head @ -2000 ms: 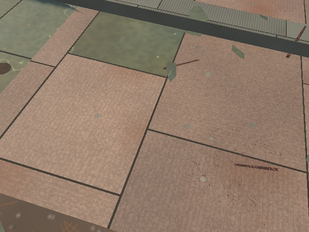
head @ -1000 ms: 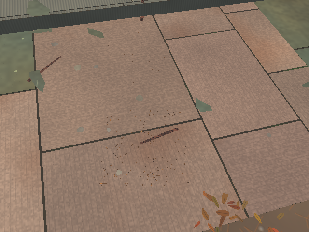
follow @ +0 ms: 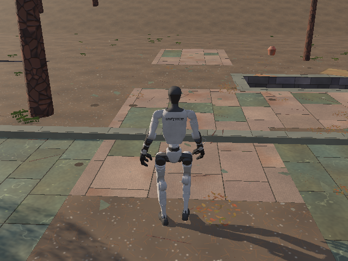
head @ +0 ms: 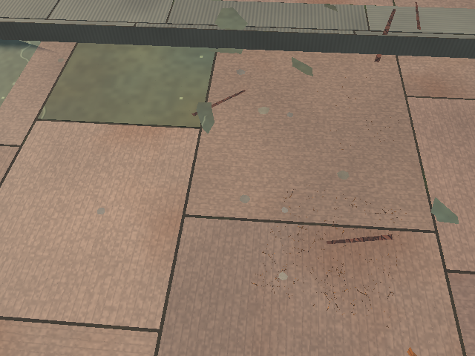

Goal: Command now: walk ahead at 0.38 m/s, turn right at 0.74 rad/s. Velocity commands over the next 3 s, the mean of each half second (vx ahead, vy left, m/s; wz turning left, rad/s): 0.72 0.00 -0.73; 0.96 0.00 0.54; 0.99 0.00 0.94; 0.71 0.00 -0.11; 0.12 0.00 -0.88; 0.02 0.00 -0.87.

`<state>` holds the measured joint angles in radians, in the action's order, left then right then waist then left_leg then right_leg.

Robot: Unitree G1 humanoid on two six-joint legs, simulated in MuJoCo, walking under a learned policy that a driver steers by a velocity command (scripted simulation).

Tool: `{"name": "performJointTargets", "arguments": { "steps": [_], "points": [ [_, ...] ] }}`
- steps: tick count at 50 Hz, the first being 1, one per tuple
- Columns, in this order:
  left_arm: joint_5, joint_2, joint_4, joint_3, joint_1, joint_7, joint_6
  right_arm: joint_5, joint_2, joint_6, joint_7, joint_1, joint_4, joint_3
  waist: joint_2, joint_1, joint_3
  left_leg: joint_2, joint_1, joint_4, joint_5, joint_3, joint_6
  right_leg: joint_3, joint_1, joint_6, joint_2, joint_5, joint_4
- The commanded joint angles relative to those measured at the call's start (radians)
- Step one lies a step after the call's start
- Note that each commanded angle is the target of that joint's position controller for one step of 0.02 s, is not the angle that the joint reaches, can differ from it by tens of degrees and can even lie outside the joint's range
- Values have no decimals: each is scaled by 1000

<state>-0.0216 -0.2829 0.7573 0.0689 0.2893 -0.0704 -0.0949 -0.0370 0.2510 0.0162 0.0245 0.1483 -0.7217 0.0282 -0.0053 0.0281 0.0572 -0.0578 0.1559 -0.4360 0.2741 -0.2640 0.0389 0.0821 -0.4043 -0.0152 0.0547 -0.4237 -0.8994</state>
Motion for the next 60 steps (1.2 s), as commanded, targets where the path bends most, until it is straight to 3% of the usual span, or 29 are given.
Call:
{"name": "performJointTargets", "arguments": {
  "steps": [1,5,7,8,9,10,13,15,20,24,27,29,30,31,32,34,35,36,39,42,47,49,50,51,52,53,54,56,60],
  "points": [
    [7,-99,-138,27,-137,-35,19,-7,200,-34,-10,26,51,67,-114,-57,-33,-353,-81,330,441,299,118,-7,-110,53,30,-29,71],
    [24,-81,-120,23,-103,-44,32,-4,222,-39,-22,-20,56,81,-83,-8,-10,-321,15,295,386,157,59,71,77,129,-1,-35,230],
    [13,-76,-60,23,41,-29,45,10,215,-28,-26,-64,61,81,4,74,-18,-243,149,100,385,28,16,126,306,163,-60,54,383],
    [7,-132,28,46,240,-5,59,1,160,-26,-28,-81,68,63,204,155,-55,-136,301,-280,267,-69,-16,-1,512,208,-52,-62,457],
    [6,-249,21,68,294,13,69,1,60,-28,-37,-152,141,27,421,172,0,9,714,-672,380,-25,-70,-561,604,318,193,-403,596],
    [10,-245,-52,52,193,30,83,-30,91,-44,-48,-244,201,23,254,155,26,49,903,-792,294,231,-82,-829,566,364,277,-412,736],
    [8,-218,-76,39,99,59,104,-33,189,-83,-71,-115,144,36,77,42,9,-43,808,-722,28,288,-90,-589,501,319,194,-173,722],
    [15,-201,-76,27,88,59,132,-40,199,-66,-76,-82,118,36,63,15,12,-33,713,-667,-47,276,-104,-515,425,301,126,-85,765],
    [21,-176,-19,21,151,57,171,-9,124,-50,-85,-192,146,2,49,30,64,8,658,-401,-206,207,-101,-366,383,279,41,280,791],
    [23,-172,42,8,191,60,198,9,101,-58,-92,-294,175,-12,93,69,90,20,506,-177,-320,138,-2,-262,426,224,83,576,871],
    [-2,-214,72,12,180,68,202,14,147,-58,-72,-150,131,6,133,-20,-32,126,289,-164,-203,95,79,-153,545,171,114,1264,679],
    [-39,-238,71,23,114,85,177,26,203,-54,-51,236,9,37,150,-208,-205,194,-36,-187,-75,91,113,-89,512,152,126,1510,246],
    [-45,-219,62,16,73,91,173,23,244,-50,-34,436,-50,58,85,-301,-272,128,-287,-197,42,196,138,-61,311,137,88,1343,-102],
    [-13,-85,11,-17,91,67,189,2,345,-50,-26,487,-69,93,-217,-240,-301,-99,-477,-79,420,721,296,-65,-93,76,-111,575,-600],
    [-15,-78,-10,-32,107,49,218,16,297,-48,-43,360,-71,82,-285,-130,-310,-196,-479,192,504,1210,348,-188,-303,84,-191,71,-683],
    [-25,-141,-44,-42,-42,49,239,24,210,-60,-54,246,-54,75,-8,-105,-142,-178,-238,221,382,1024,324,-232,-318,96,-61,193,-592],
    [-38,-130,-60,-49,-79,50,236,23,182,-65,-49,246,-70,67,54,-75,-83,-138,-107,232,291,930,301,-220,-277,85,-27,183,-502],
    [-52,-114,-83,-55,-95,50,221,21,153,-71,-43,240,-89,53,56,-33,-29,-91,11,246,219,849,285,-212,-242,62,-7,156,-440],
    [-65,-74,-130,-81,-141,46,174,27,171,-98,-39,240,-97,52,7,11,52,-33,205,299,154,731,302,-168,-238,4,48,123,-251],
    [-32,-52,-206,-104,-324,27,178,34,193,-109,-35,234,-74,68,-13,-33,96,30,352,364,36,641,254,-105,-98,-37,43,357,93],
    [-11,-75,-222,-93,-383,36,184,49,235,-105,-40,301,-81,95,-36,-107,11,14,111,247,-314,653,170,-96,44,-28,-22,515,356],
    [-12,-124,-197,-68,-291,54,193,38,260,-99,-32,313,-86,102,-31,-67,-79,11,-4,49,-573,652,133,-93,163,-10,-69,353,407],
    [-12,-158,-161,-48,-146,67,200,33,283,-99,-37,294,-86,106,-6,15,-176,48,6,-157,-651,617,110,-83,335,5,-76,286,416],
    [-22,-213,-123,-21,59,88,206,30,260,-110,-42,254,-74,100,2,119,-281,90,154,-421,-537,588,94,-157,586,33,22,168,369],
    [-60,-295,-100,10,246,108,206,48,97,-123,-35,248,-28,60,201,156,-425,162,401,-767,30,484,89,-513,847,81,329,-229,426],
    [-54,-352,-92,29,172,97,193,77,67,-115,-37,316,34,35,454,55,-519,165,597,-972,217,394,80,-1001,875,170,480,-389,634],
    [-45,-222,-114,13,61,92,186,48,145,-91,-27,207,2,43,232,63,-327,74,680,-1008,94,370,88,-857,729,156,399,-440,644],
    [-43,-111,-91,-13,9,83,185,20,149,-73,-53,95,10,49,59,51,-147,11,644,-917,-4,346,71,-503,508,118,303,-25,625],
    [-5,-50,13,-28,90,67,214,3,69,-21,-94,-5,88,24,112,-5,-51,-43,687,-883,-21,324,58,-202,403,74,246,360,656]
  ]
}}
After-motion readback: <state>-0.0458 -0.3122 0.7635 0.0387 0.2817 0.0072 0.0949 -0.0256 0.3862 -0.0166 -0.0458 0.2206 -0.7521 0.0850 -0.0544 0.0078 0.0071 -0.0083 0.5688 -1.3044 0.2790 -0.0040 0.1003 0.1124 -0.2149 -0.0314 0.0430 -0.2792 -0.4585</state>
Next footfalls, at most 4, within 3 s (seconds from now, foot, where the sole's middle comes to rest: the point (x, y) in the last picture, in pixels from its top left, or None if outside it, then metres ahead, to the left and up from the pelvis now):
0.16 right None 0.04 -0.12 -0.78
0.60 left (311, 337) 0.53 -0.15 -0.78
1.02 right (398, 237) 0.86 -0.45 -0.78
1.46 left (308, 151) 1.24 -0.19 -0.78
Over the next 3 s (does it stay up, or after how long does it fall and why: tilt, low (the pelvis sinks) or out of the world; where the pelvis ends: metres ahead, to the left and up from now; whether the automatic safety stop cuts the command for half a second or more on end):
stays up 1.59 -0.01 -0.01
